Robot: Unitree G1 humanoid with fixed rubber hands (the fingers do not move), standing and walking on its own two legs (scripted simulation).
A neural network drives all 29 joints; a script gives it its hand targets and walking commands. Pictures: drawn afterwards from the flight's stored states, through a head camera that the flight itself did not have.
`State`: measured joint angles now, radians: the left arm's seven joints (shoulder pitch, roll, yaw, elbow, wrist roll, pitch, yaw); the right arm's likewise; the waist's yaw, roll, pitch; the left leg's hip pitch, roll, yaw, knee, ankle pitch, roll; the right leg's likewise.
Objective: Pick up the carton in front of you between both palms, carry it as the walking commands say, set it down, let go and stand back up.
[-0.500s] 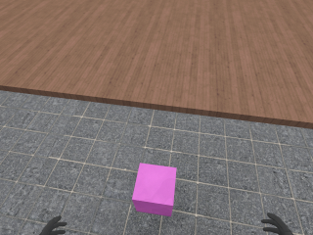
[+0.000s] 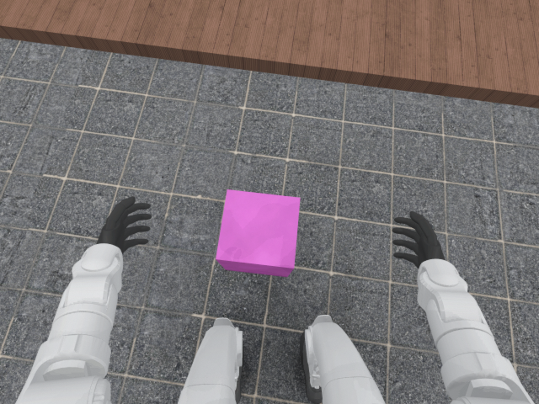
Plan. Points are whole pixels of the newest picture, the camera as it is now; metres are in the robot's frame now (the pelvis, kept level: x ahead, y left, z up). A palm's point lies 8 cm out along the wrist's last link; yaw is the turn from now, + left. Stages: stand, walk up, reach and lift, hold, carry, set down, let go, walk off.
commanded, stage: reach and lift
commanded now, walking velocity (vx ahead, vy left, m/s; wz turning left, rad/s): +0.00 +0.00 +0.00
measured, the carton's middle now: (259, 237) +0.44 +0.02 -0.58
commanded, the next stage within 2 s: none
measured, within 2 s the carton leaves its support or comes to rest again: neither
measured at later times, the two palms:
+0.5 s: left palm (160, 167) +0.49 +0.20 -0.14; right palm (363, 195) +0.42 -0.17 -0.15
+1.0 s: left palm (187, 215) +0.47 +0.21 -0.39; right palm (337, 227) +0.42 -0.18 -0.39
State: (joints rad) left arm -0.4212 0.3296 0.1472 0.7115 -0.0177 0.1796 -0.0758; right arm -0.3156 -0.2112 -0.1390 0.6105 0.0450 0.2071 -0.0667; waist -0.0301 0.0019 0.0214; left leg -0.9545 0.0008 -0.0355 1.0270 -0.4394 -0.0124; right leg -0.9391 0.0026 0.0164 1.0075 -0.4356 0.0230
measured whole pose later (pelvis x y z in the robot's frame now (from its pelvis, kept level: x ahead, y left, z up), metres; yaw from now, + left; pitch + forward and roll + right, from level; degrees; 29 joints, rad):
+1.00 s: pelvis -0.07 +0.00 -0.22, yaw -3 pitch +49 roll -4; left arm -1.29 0.44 0.13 1.03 -0.09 0.07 0.01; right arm -1.12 -0.17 -0.23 0.79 0.14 0.08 -0.19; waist -0.03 0.00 0.06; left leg -2.14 -0.04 -0.09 1.81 -0.53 -0.04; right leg -2.12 0.06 0.04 1.78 -0.52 0.07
